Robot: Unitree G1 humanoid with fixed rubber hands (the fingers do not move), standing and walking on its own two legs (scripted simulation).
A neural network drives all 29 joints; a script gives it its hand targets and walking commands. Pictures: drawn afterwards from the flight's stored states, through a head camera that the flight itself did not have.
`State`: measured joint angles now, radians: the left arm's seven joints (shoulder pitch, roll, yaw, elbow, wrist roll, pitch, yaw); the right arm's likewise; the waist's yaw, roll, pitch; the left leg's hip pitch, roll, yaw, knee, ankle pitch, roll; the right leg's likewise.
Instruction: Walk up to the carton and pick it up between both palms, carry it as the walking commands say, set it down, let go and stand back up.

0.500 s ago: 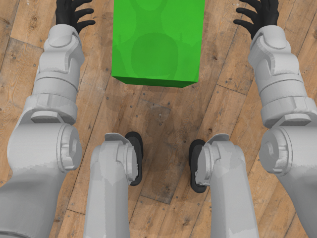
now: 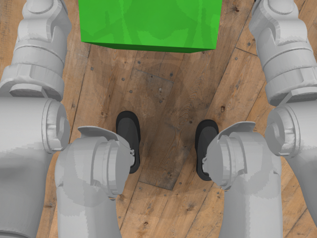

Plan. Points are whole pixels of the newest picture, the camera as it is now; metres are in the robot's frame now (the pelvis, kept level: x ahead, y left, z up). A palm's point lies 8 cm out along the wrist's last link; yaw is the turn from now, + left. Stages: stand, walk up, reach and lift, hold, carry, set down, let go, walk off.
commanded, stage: reach and lift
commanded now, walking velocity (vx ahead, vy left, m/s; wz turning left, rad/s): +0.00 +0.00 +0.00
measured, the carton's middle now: out of the picture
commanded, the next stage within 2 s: none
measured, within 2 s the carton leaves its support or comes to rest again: leaves its support in 1.42 s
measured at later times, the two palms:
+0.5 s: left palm out of the picture +0.55 +0.21 -0.15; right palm out of the picture +0.56 -0.13 -0.15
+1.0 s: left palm out of the picture +0.54 +0.19 -0.17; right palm out of the picture +0.55 -0.11 -0.17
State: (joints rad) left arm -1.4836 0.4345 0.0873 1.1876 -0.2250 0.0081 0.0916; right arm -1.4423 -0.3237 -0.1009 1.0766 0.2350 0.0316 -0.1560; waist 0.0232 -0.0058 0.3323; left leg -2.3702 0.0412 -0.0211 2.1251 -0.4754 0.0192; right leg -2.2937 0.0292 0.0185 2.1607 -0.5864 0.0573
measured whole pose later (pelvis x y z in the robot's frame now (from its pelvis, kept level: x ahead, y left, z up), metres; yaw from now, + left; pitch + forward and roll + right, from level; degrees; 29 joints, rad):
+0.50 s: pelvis +0.00 +0.00 +0.00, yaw +0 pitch +39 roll -3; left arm -1.57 0.43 0.05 1.31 -0.22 0.03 0.05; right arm -1.52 -0.29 -0.14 1.22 0.18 0.06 -0.13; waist 0.01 -0.02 0.29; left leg -2.33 0.04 -0.04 2.13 -0.48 0.01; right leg -2.25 0.03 0.00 2.16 -0.59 0.05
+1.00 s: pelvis -0.01 +0.00 +0.00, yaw +0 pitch +39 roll -4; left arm -1.58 0.37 -0.01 1.28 -0.25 0.02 0.11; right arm -1.50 -0.24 -0.14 1.16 0.17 0.05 -0.18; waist 0.02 -0.02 0.34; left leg -2.35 0.03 -0.03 2.12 -0.46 0.02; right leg -2.26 0.03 0.01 2.15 -0.58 0.06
